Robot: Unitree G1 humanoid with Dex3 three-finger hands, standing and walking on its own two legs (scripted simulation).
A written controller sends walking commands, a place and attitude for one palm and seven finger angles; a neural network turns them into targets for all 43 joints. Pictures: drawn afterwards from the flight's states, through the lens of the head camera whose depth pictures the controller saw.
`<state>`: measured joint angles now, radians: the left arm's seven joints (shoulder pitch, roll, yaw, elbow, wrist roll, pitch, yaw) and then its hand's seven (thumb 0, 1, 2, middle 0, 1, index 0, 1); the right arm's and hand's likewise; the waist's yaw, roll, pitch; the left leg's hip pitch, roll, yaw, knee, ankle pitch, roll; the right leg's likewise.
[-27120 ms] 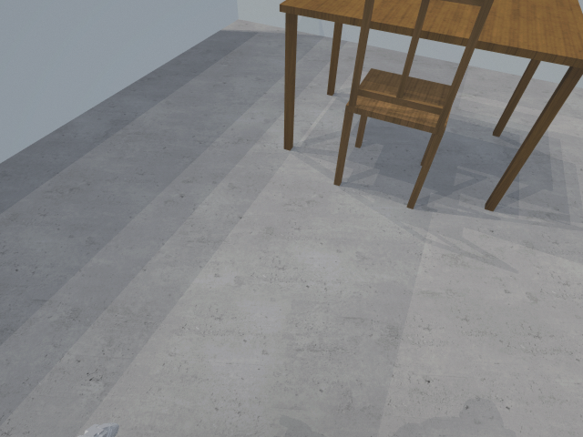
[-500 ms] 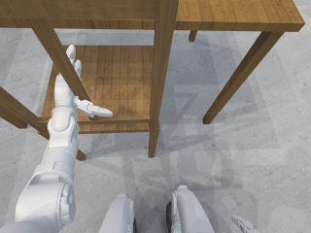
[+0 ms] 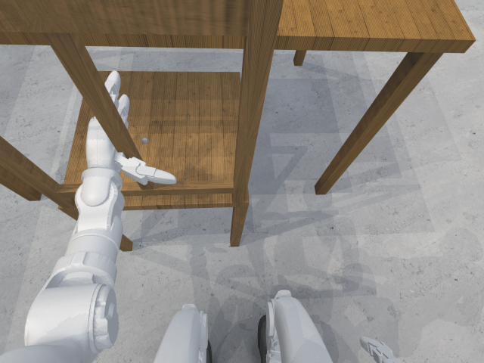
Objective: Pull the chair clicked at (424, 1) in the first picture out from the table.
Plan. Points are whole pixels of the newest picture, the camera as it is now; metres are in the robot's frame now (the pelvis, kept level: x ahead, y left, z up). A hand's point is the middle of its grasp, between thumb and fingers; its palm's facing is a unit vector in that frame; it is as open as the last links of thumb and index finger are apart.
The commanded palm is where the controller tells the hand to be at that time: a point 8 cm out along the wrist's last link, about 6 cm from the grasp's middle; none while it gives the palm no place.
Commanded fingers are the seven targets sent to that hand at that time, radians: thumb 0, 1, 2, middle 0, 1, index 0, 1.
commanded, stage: hook a spindle and tug to test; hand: left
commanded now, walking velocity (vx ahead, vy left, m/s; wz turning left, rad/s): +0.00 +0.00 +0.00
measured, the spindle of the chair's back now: (119, 136) +0.44 +0.17 +0.07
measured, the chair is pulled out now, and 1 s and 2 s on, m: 0.04 0.04 0.06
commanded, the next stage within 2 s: open the thumb and straighten the fingers in 1.42 s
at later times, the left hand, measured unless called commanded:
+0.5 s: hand (146, 141) +0.46 +0.14 +0.03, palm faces +0.03 -1.00 -0.01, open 12.1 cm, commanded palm +0.44 +0.18 +0.03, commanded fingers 0.00 0.34 0.66 -0.50 -1.45 -0.50 -1.45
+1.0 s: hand (149, 144) +0.46 +0.14 +0.03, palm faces +0.01 -1.00 -0.01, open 8.5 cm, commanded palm +0.42 +0.18 +0.03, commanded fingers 0.00 0.90 0.90 -0.50 -1.45 -0.50 -1.45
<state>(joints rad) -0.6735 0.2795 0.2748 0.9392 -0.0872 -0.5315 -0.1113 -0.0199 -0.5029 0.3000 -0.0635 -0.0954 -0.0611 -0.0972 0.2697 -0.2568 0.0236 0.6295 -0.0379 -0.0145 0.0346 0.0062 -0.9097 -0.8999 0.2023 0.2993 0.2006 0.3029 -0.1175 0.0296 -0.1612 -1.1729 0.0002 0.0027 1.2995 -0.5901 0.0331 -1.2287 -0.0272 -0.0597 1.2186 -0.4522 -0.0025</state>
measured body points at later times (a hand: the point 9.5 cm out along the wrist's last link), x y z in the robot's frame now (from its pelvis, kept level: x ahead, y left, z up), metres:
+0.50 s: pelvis +0.00 +0.00 +0.00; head +0.15 +0.01 +0.43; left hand +0.45 +0.20 +0.03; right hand +0.08 -0.25 -0.12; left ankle +0.00 +0.10 -0.62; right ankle +0.06 -0.13 -0.62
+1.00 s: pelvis +0.00 +0.00 +0.00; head +0.14 +0.01 +0.43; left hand +0.45 +0.19 +0.03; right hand +0.08 -0.25 -0.12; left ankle +0.00 +0.10 -0.62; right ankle +0.06 -0.13 -0.62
